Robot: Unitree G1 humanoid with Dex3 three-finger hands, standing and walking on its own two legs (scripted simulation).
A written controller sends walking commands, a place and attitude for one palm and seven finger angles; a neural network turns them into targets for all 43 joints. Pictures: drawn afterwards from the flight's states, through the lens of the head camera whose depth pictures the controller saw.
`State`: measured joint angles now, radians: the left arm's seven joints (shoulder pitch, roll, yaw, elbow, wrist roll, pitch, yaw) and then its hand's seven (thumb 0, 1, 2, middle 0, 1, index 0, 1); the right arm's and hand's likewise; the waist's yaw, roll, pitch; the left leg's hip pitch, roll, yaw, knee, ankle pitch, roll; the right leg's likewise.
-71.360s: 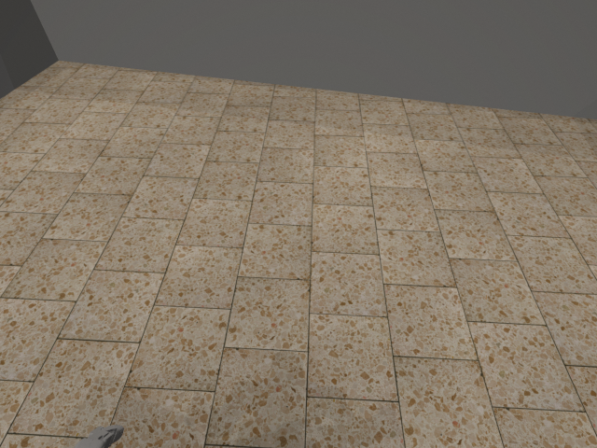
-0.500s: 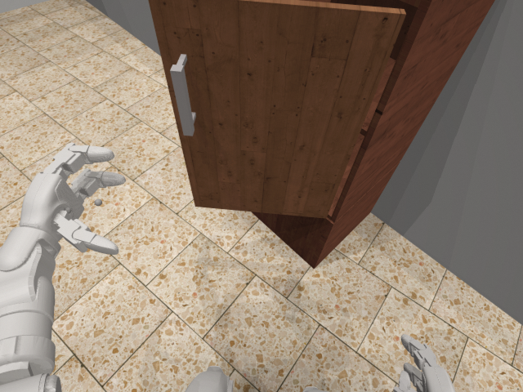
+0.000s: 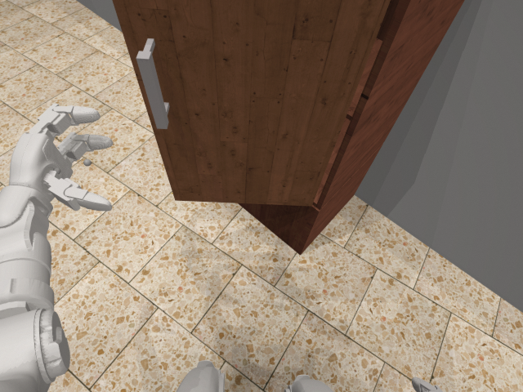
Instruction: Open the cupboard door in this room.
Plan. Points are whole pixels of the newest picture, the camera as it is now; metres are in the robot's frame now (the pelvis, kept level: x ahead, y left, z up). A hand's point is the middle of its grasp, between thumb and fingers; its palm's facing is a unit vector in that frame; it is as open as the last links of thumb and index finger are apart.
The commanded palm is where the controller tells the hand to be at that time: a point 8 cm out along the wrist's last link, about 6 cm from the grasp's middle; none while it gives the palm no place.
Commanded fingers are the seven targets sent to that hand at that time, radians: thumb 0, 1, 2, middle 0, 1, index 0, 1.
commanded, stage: move the hooked fingers beside the handle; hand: left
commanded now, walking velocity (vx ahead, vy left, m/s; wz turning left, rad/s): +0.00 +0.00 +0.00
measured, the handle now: (156, 86) +0.59 +0.19 +0.09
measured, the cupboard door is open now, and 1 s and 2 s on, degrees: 41 41 41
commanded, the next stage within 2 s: slide the fingers in behind the handle in 1.58 s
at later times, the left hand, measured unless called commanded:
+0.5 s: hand (102, 125) +0.50 +0.26 +0.09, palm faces -0.01 -1.00 +0.01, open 14.0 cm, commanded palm +0.49 +0.30 +0.09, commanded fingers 0.00 -0.50 0.30 -0.30 -1.20 -0.30 -1.20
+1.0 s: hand (112, 103) +0.56 +0.26 +0.08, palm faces -0.01 -1.00 -0.01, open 14.0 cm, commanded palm +0.54 +0.29 +0.08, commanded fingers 0.00 -0.50 0.30 -0.30 -1.20 -0.30 -1.20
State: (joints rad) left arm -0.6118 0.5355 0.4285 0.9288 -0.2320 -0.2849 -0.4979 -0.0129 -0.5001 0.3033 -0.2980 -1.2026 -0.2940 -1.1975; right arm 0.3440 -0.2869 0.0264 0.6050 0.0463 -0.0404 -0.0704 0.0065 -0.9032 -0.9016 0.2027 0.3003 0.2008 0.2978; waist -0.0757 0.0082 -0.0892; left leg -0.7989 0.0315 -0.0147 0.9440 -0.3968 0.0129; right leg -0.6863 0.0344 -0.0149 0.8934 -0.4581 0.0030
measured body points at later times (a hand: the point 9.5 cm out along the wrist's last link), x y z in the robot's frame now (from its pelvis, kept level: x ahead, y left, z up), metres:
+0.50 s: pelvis -0.01 +0.00 -0.01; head +0.12 +0.03 +0.42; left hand +0.49 +0.31 +0.09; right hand +0.00 -0.28 -0.11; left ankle +0.03 +0.11 -0.69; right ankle -0.02 -0.13 -0.69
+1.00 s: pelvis +0.01 +0.02 -0.02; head +0.17 +0.04 +0.40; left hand +0.55 +0.31 +0.09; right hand -0.05 -0.24 -0.11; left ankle +0.03 +0.11 -0.69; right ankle -0.02 -0.13 -0.69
